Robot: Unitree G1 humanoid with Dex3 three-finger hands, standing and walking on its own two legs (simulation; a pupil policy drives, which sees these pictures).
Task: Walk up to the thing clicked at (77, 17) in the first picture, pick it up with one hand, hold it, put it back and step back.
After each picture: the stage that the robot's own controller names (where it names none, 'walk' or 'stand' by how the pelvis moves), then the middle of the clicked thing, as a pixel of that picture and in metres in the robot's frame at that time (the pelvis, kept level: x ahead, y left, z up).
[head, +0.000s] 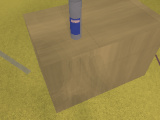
stand; (75, 19) +0.82 +0.06 -0.04
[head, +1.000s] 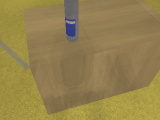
rise first; (71, 20) +0.76 +0.10 -0.01
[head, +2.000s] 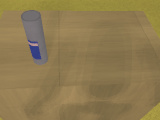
rise first; (36, 40) +0.54 +0.23 +0.00
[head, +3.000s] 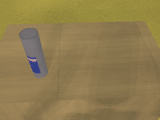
stand; (35, 55) +0.51 +0.23 -0.03
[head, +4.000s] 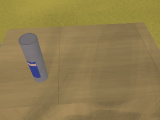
stand; (35, 60) +0.50 +0.23 -0.03
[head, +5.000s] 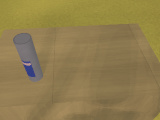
stand; (30, 59) +0.52 +0.26 -0.04
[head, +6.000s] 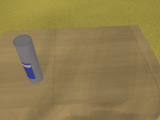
stand; (30, 61) +0.51 +0.26 -0.04
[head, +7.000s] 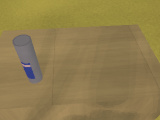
rise first; (29, 61) +0.51 +0.26 -0.04
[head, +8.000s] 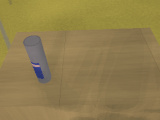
rise first; (39, 61) +0.51 +0.25 -0.04
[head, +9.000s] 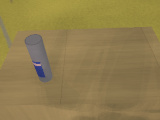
go down; (40, 60) +0.51 +0.25 -0.04
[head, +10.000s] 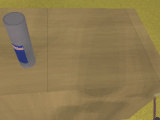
go down; (22, 43) +0.53 +0.23 -0.01
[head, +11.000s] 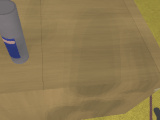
go down; (13, 36) +0.52 +0.23 +0.03
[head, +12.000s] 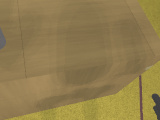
close in; out of the picture +0.53 +0.25 +0.07
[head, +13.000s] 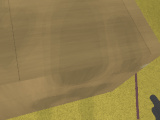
close; out of the picture +0.52 +0.25 +0.07
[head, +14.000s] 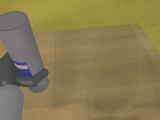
lift; (27, 59) +0.33 +0.16 +0.19
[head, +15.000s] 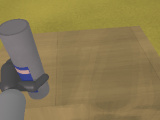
hold; (28, 65) +0.33 +0.17 +0.17
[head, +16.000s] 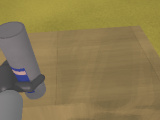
hold; (25, 66) +0.33 +0.18 +0.15
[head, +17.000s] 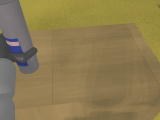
crouch; (18, 39) +0.42 +0.20 +0.18
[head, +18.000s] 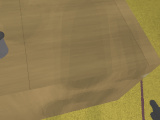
lower; out of the picture +0.51 +0.25 +0.10
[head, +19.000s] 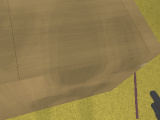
lower; out of the picture +0.52 +0.24 +0.07
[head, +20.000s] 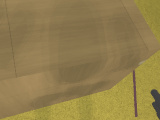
lower; out of the picture +0.52 +0.25 +0.08
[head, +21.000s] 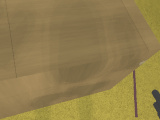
lower; out of the picture +0.52 +0.26 +0.08
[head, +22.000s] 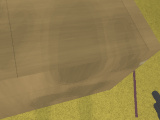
lower; out of the picture +0.52 +0.26 +0.08
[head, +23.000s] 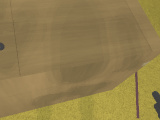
open; out of the picture +0.51 +0.24 +0.08
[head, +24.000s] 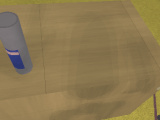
sink last; (16, 47) +0.48 +0.22 +0.03
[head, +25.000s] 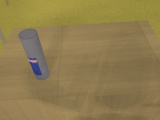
stand; (36, 57) +0.51 +0.24 +0.01
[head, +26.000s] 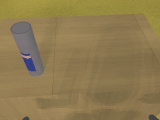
stand; (29, 52) +0.50 +0.24 +0.02
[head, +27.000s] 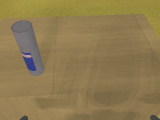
stand; (30, 51) +0.50 +0.24 +0.02
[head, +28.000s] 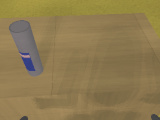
stand; (28, 51) +0.50 +0.24 +0.03
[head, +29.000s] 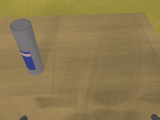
stand; (29, 50) +0.50 +0.24 +0.03
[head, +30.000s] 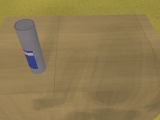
stand; (32, 49) +0.51 +0.23 +0.02
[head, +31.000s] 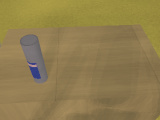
stand; (35, 61) +0.51 +0.23 -0.04
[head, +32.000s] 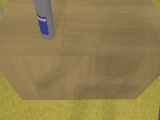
walk; (45, 16) +0.68 +0.19 -0.02
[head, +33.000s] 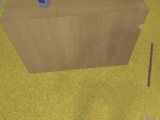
walk; out of the picture +0.98 +0.30 -0.01
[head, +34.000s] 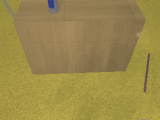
stand; out of the picture +1.09 +0.24 -0.03
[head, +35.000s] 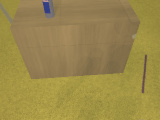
stand; (47, 0) +1.09 +0.26 -0.04
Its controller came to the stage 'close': yes
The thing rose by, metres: 0.22
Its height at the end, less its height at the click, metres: +0.00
